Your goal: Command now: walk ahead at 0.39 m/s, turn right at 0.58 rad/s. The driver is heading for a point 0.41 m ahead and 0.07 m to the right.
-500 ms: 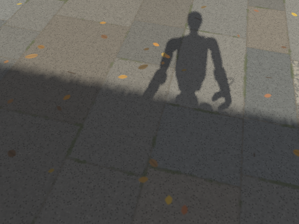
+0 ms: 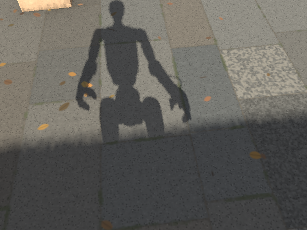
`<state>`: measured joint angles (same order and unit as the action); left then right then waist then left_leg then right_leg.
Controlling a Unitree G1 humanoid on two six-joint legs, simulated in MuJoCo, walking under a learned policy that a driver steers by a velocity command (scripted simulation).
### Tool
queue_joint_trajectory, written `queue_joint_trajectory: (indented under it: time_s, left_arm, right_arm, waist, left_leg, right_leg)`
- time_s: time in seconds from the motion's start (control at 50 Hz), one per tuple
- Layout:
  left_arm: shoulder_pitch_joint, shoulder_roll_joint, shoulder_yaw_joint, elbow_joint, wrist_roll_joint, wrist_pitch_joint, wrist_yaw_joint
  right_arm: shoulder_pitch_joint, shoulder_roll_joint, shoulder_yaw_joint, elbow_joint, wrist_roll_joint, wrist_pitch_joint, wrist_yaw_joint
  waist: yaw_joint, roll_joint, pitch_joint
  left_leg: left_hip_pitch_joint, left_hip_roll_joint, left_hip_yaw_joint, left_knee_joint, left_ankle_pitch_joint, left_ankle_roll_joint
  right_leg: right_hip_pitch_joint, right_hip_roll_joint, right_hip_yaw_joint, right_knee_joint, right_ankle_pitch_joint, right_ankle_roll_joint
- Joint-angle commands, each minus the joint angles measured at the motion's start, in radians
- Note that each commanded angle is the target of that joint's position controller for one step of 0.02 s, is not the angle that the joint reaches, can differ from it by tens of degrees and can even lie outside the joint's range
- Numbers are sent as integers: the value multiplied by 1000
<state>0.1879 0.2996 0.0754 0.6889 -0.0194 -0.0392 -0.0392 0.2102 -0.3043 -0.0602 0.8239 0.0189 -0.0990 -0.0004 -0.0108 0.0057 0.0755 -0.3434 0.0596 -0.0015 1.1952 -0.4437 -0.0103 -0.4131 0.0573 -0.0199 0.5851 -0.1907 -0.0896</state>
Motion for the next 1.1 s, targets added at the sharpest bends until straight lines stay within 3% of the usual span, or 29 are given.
queue_joint_trajectory:
  time_s: [0.02, 0.08, 0.16, 0.26, 0.32, 0.34, 0.36, 0.38, 0.4, 0.42, 0.44, 0.46, 0.5, 0.56, 0.62, 0.68, 0.72, 0.74, 0.76, 0.78, 0.8, 0.82, 0.88, 0.94, 0.98, 1.02, 1.04, 1.06, 1.1]
  left_arm:
    - [24, 124, 31, -79, 21, -21, 13]
    - [25, 153, 41, -77, 19, -19, 32]
    - [60, 163, 46, -58, 0, 12, 64]
    - [95, 159, 46, -44, 0, 46, 81]
    - [57, 144, 41, -61, 2, 51, 86]
    - [27, 133, 36, -73, -1, 51, 85]
    - [29, 90, 22, -95, 12, 46, 83]
    - [170, 36, 8, -92, 25, 44, 81]
    - [254, 112, 17, -83, 10, 47, 76]
    - [219, 193, 43, -56, 0, 60, 77]
    - [148, 206, 52, -58, -3, 78, 80]
    - [120, 193, 52, -61, -5, 96, 84]
    - [102, 141, 41, -78, -8, 111, 81]
    - [84, 82, 20, -91, 3, 103, 81]
    - [54, 71, 7, -97, 14, 93, 72]
    - [58, 87, 8, -86, 14, 92, 58]
    - [107, 78, 8, -56, 19, 89, 47]
    - [109, 92, 10, -54, 26, 89, 45]
    - [111, 146, 17, -66, 37, 89, 52]
    - [30, 192, 18, -85, 46, 91, 55]
    - [-2, 146, 8, -97, 64, 74, 52]
    - [-34, 111, -4, -86, 70, 55, 51]
    - [-61, 82, -16, -59, 45, 22, 51]
    - [-49, 67, -20, -32, 33, 28, 49]
    - [-47, 65, -21, -15, 22, 37, 50]
    - [7, 59, -22, 8, 37, 28, 43]
    - [35, 66, -17, 14, 37, 27, 41]
    - [-15, 75, -19, 23, 37, 28, 44]
    - [-55, 54, -19, 23, 32, 36, 53]
  right_arm:
    - [-24, -141, -33, -93, -26, -30, -9]
    - [-7, -98, -27, -99, -39, 8, -13]
    - [-110, -56, -8, -134, -36, 23, -13]
    - [-211, -79, -11, -168, -24, 25, 7]
    - [-168, -113, -28, -166, -29, 11, 11]
    - [-127, -116, -31, -159, -33, 2, 8]
    - [-79, -163, -41, -162, -51, -3, -1]
    - [-71, -202, -42, -174, -73, 8, -11]
    - [-20, -172, -44, -153, -53, 30, -8]
    - [-53, -112, -28, -177, -33, 38, -8]
    - [-80, -82, -19, -185, -35, 51, -10]
    - [-115, -73, -13, -193, -35, 62, -12]
    - [-155, -96, -17, -190, -43, 78, -21]
    - [-136, -103, -21, -174, -45, 85, -25]
    - [-139, -128, -29, -163, -32, 90, -19]
    - [-127, -145, -31, -145, -17, 99, -12]
    - [-136, -138, -24, -129, -1, 105, -9]
    - [-90, -115, -16, -105, 5, 104, -5]
    - [-58, -57, 3, -101, -15, 97, 4]
    - [-57, -11, 15, -126, -41, 87, 6]
    - [-136, -79, -1, -128, -40, 89, -4]
    - [-135, -88, -8, -123, -28, 91, -5]
    - [-75, -82, -14, -77, -34, 104, -13]
    - [-64, -46, 3, -64, -20, 99, -7]
    - [-45, -46, 8, -47, -21, 97, -5]
    - [-38, -115, 0, -48, -35, 101, -9]
    - [-44, -155, -14, -24, -23, 105, -9]
    - [-43, -104, -6, -23, -23, 104, -5]
    - [-55, -81, 2, -5, -34, 99, -8]
  waist:
    - [0, -40, -136]
    - [-25, -27, -143]
    - [8, -78, -156]
    - [49, -110, -159]
    - [18, -140, -154]
    - [-15, -135, -161]
    - [-22, -59, -241]
    - [52, 180, -321]
    - [56, 292, -393]
    - [33, 158, -318]
    - [21, 96, -256]
    - [24, 76, -209]
    - [38, 117, -141]
    - [20, 150, -171]
    - [3, 153, -207]
    - [0, 163, -198]
    - [37, 149, -180]
    - [38, 126, -167]
    - [14, -31, -177]
    - [-34, -249, -135]
    - [30, -200, -106]
    - [9, -190, -87]
    - [-6, -182, -98]
    - [-1, -143, -140]
    - [-15, -120, -152]
    - [21, -37, -153]
    - [49, 50, -127]
    - [3, 22, -109]
    - [6, 34, -88]
  left_leg:
    - [-300, 63, -79, -12, 98, 4]
    - [-229, 30, -47, -120, 153, -44]
    - [-193, -38, -36, -391, 356, -71]
    - [-151, -88, -73, -605, 422, -61]
    - [-98, -91, -94, -711, 365, -24]
    - [-12, -75, -82, -804, 475, 1]
    - [176, 57, -175, -798, 722, 57]
    - [432, 288, -409, -747, 1154, 205]
    - [493, 430, -642, -780, 1010, 335]
    - [426, 367, -557, -794, 845, 310]
    - [359, 297, -421, -798, 727, 259]
    - [278, 249, -339, -825, 628, 235]
    - [136, 177, -210, -889, 501, 219]
    - [145, 171, -147, -906, 543, 250]
    - [159, 200, -131, -902, 538, 264]
    - [151, 210, -139, -897, 419, 255]
    - [89, 186, -112, -857, 347, 212]
    - [30, 158, -90, -829, 282, 151]
    - [-55, 84, -10, -684, 153, 56]
    - [-110, -28, 76, -627, -10, -20]
    - [-50, -11, 7, -512, -42, -34]
    - [-51, -9, -12, -476, -15, -31]
    - [-42, 2, -33, -438, 18, -58]
    - [20, -4, -13, -564, 62, -71]
    - [125, -9, -5, -768, 295, -64]
    - [227, 50, -60, -779, 555, -35]
    - [188, 32, -32, -733, 449, -6]
    - [150, 17, -30, -755, 364, 2]
    - [130, 14, -36, -784, 343, -7]
  right_leg:
    - [321, -264, 391, -293, 396, -195]
    - [210, -219, 275, -289, 680, -198]
    - [181, -145, 212, -244, 651, -134]
    - [243, -163, 330, -169, 469, -90]
    - [294, -163, 436, -76, 394, -71]
    - [279, -127, 433, -17, 347, -44]
    - [206, -61, 382, 136, 216, -2]
    - [-7, 76, 266, 364, -402, 65]
    - [-143, 63, 209, 563, -569, 110]
    - [-178, 12, 217, 663, -494, 144]
    - [-198, -11, 185, 700, -416, 166]
    - [-194, -31, 168, 700, -368, 179]
    - [-132, -54, 109, 632, -284, 185]
    - [-63, -56, 68, 476, -282, 181]
    - [26, -77, 54, 300, -244, 158]
    - [105, -69, 29, 136, -187, 128]
    - [230, -46, -8, -81, -48, 87]
    - [306, -53, 20, -171, 7, 55]
    - [379, -207, 221, -253, 78, -1]
    - [253, -365, 390, -291, 82, -121]
    - [147, -358, 389, -327, -21, -158]
    - [143, -321, 346, -325, -29, -135]
    - [207, -264, 254, -253, 266, -95]
    - [278, -246, 224, -184, 470, -100]
    - [280, -220, 214, -161, 431, -67]
    - [227, -157, 194, -158, 187, -3]
    - [211, -116, 155, -187, 120, 20]
    - [229, -104, 135, -167, 77, 37]
    - [224, -103, 123, -157, 68, 38]
